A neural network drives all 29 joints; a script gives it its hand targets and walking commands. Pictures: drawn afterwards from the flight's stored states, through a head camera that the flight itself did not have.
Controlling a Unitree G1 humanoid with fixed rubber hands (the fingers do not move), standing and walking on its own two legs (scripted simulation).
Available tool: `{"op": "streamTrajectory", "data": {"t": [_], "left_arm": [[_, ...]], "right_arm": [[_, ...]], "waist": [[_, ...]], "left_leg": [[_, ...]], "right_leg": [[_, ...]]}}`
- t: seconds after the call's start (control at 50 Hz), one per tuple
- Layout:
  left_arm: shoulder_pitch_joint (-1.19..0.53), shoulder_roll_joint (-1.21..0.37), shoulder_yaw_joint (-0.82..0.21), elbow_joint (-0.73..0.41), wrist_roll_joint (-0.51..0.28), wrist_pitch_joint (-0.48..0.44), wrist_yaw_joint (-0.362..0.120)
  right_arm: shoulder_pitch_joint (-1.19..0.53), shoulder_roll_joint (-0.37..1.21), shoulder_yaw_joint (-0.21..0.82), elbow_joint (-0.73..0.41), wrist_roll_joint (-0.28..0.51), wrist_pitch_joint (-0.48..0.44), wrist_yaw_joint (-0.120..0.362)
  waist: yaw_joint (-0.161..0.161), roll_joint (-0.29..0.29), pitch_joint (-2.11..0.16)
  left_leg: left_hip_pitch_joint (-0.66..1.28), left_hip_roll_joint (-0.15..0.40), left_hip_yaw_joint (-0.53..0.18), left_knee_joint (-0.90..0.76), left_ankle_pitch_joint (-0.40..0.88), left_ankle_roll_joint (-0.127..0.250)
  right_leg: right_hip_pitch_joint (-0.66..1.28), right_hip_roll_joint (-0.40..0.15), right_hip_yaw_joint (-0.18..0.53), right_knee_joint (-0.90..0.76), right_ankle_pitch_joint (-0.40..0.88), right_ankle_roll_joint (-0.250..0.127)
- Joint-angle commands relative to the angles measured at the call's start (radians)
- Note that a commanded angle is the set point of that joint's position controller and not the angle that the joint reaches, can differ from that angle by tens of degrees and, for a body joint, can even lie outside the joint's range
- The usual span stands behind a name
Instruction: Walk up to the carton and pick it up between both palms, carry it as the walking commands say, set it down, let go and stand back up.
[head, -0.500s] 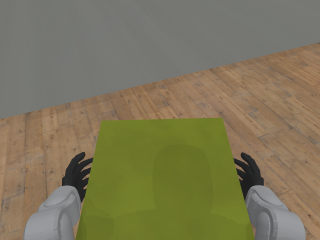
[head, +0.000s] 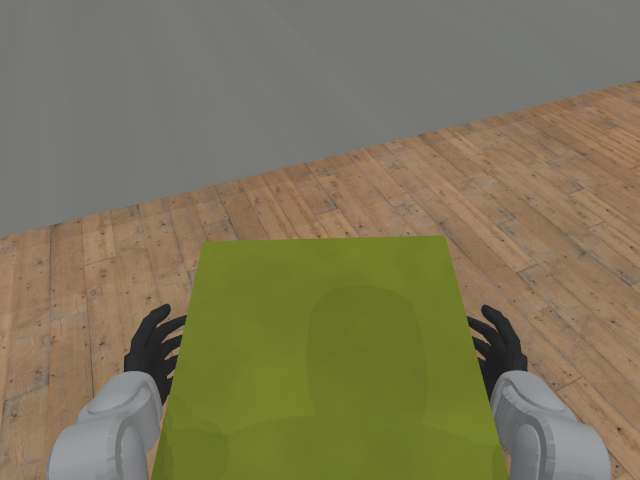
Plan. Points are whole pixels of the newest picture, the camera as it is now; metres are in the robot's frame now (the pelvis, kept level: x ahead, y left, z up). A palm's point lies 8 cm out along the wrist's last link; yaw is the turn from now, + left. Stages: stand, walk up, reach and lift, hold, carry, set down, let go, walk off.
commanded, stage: carry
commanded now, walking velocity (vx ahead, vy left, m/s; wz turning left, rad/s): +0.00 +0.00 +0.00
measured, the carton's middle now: (327, 385) +0.26 +0.01 +0.00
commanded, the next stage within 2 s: none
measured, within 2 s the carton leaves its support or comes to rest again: neither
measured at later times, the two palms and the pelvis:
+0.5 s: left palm (150, 377) +0.22 +0.19 +0.09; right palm (506, 377) +0.24 -0.18 +0.09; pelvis +0.00 +0.00 +0.00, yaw +0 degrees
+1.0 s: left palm (156, 424) +0.18 +0.18 +0.07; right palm (538, 450) +0.17 -0.20 +0.08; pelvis -0.05 -0.01 -0.01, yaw -4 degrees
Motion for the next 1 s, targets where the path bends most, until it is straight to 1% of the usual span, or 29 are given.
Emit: {"op": "streamTrajectory", "data": {"t": [0.0,0.02,0.04,0.1,0.12,0.18,0.2,0.26,0.32,0.36,0.38,0.4,0.42,0.44,0.5,0.54,0.56,0.6,0.66,0.7,0.74,0.82,0.84,0.88,0.9,0.92,0.94,0.96,0.98], "left_arm": [[-0.464,-0.643,-0.832,-0.152,-0.274,0.003,-0.043],[-0.452,-0.653,-0.834,-0.151,-0.276,0.004,-0.044],[-0.472,-0.651,-0.837,-0.157,-0.277,0.007,-0.044],[-0.446,-0.64,-0.825,-0.139,-0.27,0.007,-0.044],[-0.455,-0.648,-0.834,-0.142,-0.278,0.01,-0.045],[-0.469,-0.647,-0.836,-0.161,-0.278,0.003,-0.043],[-0.464,-0.653,-0.838,-0.156,-0.274,0.003,-0.042],[-0.448,-0.641,-0.834,-0.145,-0.275,0.003,-0.042],[-0.451,-0.643,-0.836,-0.15,-0.27,-0.001,-0.041],[-0.425,-0.6,-0.786,-0.059,-0.239,-0.006,-0.043],[-0.447,-0.646,-0.831,-0.137,-0.271,-0.007,-0.044],[-0.458,-0.636,-0.825,-0.129,-0.267,-0.011,-0.044],[-0.46,-0.616,-0.811,-0.095,-0.254,-0.016,-0.046],[-0.455,-0.658,-0.838,-0.153,-0.277,-0.011,-0.044],[-0.425,-0.66,-0.846,-0.148,-0.287,-0.002,-0.043],[-0.428,-0.658,-0.847,-0.155,-0.288,0.001,-0.042],[-0.421,-0.668,-0.855,-0.158,-0.294,0.002,-0.043],[-0.462,-0.675,-0.875,-0.197,-0.304,-0.002,-0.042],[-0.452,-0.685,-0.875,-0.183,-0.301,0.003,-0.042],[-0.454,-0.697,-0.888,-0.18,-0.306,0.003,-0.047],[-0.475,-0.708,-0.898,-0.196,-0.306,0.001,-0.046],[-0.476,-0.703,-0.888,-0.161,-0.293,0.005,-0.049],[-0.463,-0.703,-0.886,-0.167,-0.297,0.001,-0.056],[-0.486,-0.71,-0.887,-0.179,-0.3,0.002,-0.059],[-0.486,-0.703,-0.875,-0.166,-0.289,0.008,-0.056],[-0.502,-0.688,-0.873,-0.174,-0.291,0.009,-0.056],[-0.483,-0.684,-0.867,-0.159,-0.289,0.013,-0.059],[-0.473,-0.675,-0.86,-0.155,-0.289,0.017,-0.061],[-0.469,-0.689,-0.869,-0.156,-0.294,0.014,-0.062]], "right_arm": [[-0.457,0.671,0.832,-0.151,0.253,-0.007,0.077],[-0.456,0.675,0.835,-0.16,0.259,-0.005,0.079],[-0.466,0.676,0.827,-0.156,0.258,-0.005,0.078],[-0.468,0.66,0.832,-0.165,0.254,-0.005,0.075],[-0.47,0.662,0.833,-0.174,0.257,-0.004,0.075],[-0.456,0.676,0.834,-0.153,0.255,-0.005,0.077],[-0.458,0.677,0.827,-0.156,0.258,-0.009,0.079],[-0.439,0.661,0.818,-0.143,0.246,-0.007,0.074],[-0.448,0.668,0.829,-0.153,0.255,-0.011,0.078],[-0.446,0.627,0.794,-0.075,0.227,-0.016,0.078],[-0.442,0.664,0.822,-0.145,0.246,-0.016,0.078],[-0.45,0.657,0.82,-0.136,0.245,-0.02,0.079],[-0.439,0.641,0.794,-0.083,0.228,-0.025,0.082],[-0.455,0.677,0.831,-0.16,0.255,-0.022,0.083],[-0.403,0.677,0.818,-0.13,0.246,-0.01,0.086],[-0.398,0.679,0.818,-0.128,0.243,-0.008,0.088],[-0.397,0.678,0.811,-0.143,0.246,-0.01,0.089],[-0.398,0.693,0.807,-0.142,0.252,-0.013,0.096],[-0.387,0.691,0.794,-0.135,0.251,-0.01,0.099],[-0.367,0.694,0.785,-0.121,0.242,-0.013,0.103],[-0.377,0.704,0.783,-0.121,0.249,-0.019,0.109],[-0.371,0.702,0.775,-0.095,0.238,-0.014,0.113],[-0.371,0.702,0.79,-0.111,0.24,-0.017,0.114],[-0.372,0.705,0.792,-0.108,0.248,-0.021,0.115],[-0.365,0.7,0.791,-0.094,0.252,-0.017,0.119],[-0.355,0.693,0.782,-0.087,0.242,-0.016,0.12],[-0.363,0.69,0.782,-0.09,0.234,-0.013,0.122],[-0.366,0.696,0.787,-0.091,0.236,-0.01,0.122],[-0.372,0.698,0.794,-0.119,0.244,-0.014,0.122]], "waist": [[-0.02,-0.006,-0.297],[-0.017,-0.009,-0.3],[-0.021,0.023,-0.305],[-0.019,0.009,-0.285],[-0.018,0.025,-0.286],[-0.02,-0.018,-0.308],[-0.017,0.026,-0.315],[-0.017,0.043,-0.314],[-0.017,0.016,-0.308],[-0.02,0.013,-0.3],[-0.017,0.01,-0.309],[-0.017,-0.002,-0.301],[-0.019,0.026,-0.307],[-0.016,0.019,-0.289],[-0.014,0.051,-0.267],[-0.012,0.015,-0.271],[-0.01,0.053,-0.296],[-0.007,0.055,-0.302],[-0.003,0.103,-0.285],[-0.004,0.128,-0.27],[0.001,0.212,-0.263],[0.003,0.228,-0.23],[0.008,0.175,-0.214],[0.017,0.121,-0.197],[0.016,0.026,-0.167],[0.006,-0.134,-0.161],[-0.005,-0.206,-0.159],[-0.021,-0.22,-0.16],[-0.026,-0.197,-0.177]], "left_leg": [[0.146,0.127,-0.138,-0.105,-0.043,-0.01],[0.146,0.128,-0.143,-0.111,-0.052,-0.01],[0.146,0.122,-0.139,-0.116,-0.065,-0.011],[0.136,0.132,-0.148,-0.126,-0.089,-0.006],[0.13,0.127,-0.143,-0.122,-0.093,-0.008],[0.151,0.113,-0.124,-0.089,-0.037,-0.016],[0.156,0.119,-0.13,-0.103,-0.002,-0.015],[0.156,0.144,-0.147,-0.103,0.015,-0.006],[0.14,0.129,-0.142,-0.113,-0.038,-0.01],[0.145,0.123,-0.133,-0.101,-0.055,-0.01],[0.144,0.13,-0.14,-0.104,-0.041,-0.008],[0.138,0.126,-0.139,-0.107,-0.046,-0.01],[0.146,0.128,-0.138,-0.112,-0.038,-0.011],[0.135,0.142,-0.133,-0.088,0.012,-0.017],[0.139,0.197,-0.145,-0.042,0.123,-0.018],[0.131,0.192,-0.127,-0.003,0.145,-0.015],[0.143,0.193,-0.12,0.01,0.155,-0.016],[0.152,0.185,-0.111,0.02,0.152,-0.014],[0.184,0.231,-0.144,-0.023,0.16,0.002],[0.197,0.247,-0.157,-0.058,0.077,0.008],[0.178,0.288,-0.173,-0.112,0.0,0.024],[0.046,0.304,-0.154,-0.162,-0.248,0.016],[0.014,0.301,-0.148,-0.156,-0.285,0.009],[-0.074,0.22,-0.079,-0.053,-0.367,-0.035],[-0.075,0.153,-0.028,0.048,-0.394,-0.055],[0.028,0.051,0.027,0.291,-0.38,-0.071],[0.101,0.017,-0.039,0.482,-0.344,-0.073],[0.122,0.043,-0.113,0.509,-0.346,-0.062],[0.121,0.062,-0.139,0.424,-0.335,-0.047]], "right_leg": [[-0.021,-0.018,0.049,-0.218,-0.059,-0.067],[-0.021,-0.017,0.053,-0.224,-0.067,-0.066],[-0.013,-0.016,0.051,-0.222,-0.077,-0.066],[-0.023,-0.009,0.043,-0.216,-0.091,-0.06],[-0.019,-0.009,0.041,-0.22,-0.091,-0.063],[-0.019,-0.019,0.055,-0.234,-0.07,-0.069],[-0.008,-0.016,0.039,-0.209,-0.033,-0.064],[-0.001,-0.006,0.037,-0.191,-0.007,-0.056],[0.003,-0.015,0.044,-0.206,-0.037,-0.062],[-0.014,-0.018,0.051,-0.224,-0.059,-0.065],[-0.005,-0.016,0.047,-0.214,-0.043,-0.062],[-0.01,-0.018,0.05,-0.217,-0.062,-0.065],[-0.001,-0.019,0.043,-0.213,-0.052,-0.065],[-0.016,-0.03,0.05,-0.192,-0.003,-0.053],[-0.067,-0.043,0.061,-0.117,0.093,-0.026],[-0.074,-0.048,0.081,-0.104,0.17,-0.032],[-0.072,-0.051,0.092,-0.096,0.201,-0.037],[-0.092,-0.051,0.109,-0.094,0.22,-0.043],[-0.148,-0.015,0.09,-0.063,0.18,-0.035],[-0.195,0.0,0.097,-0.059,0.096,-0.041],[-0.192,0.039,0.047,0.014,-0.016,-0.04],[-0.147,0.04,0.074,0.068,-0.049,-0.064],[-0.137,0.037,0.086,0.046,-0.043,-0.07],[-0.101,-0.004,0.172,-0.086,-0.091,-0.105],[-0.137,-0.043,0.244,-0.208,-0.152,-0.125],[-0.274,-0.136,0.364,-0.393,-0.175,-0.157],[-0.401,-0.196,0.453,-0.459,-0.173,-0.19],[-0.421,-0.213,0.444,-0.448,-0.133,-0.179],[-0.377,-0.2,0.4,-0.387,-0.009,-0.154]]}}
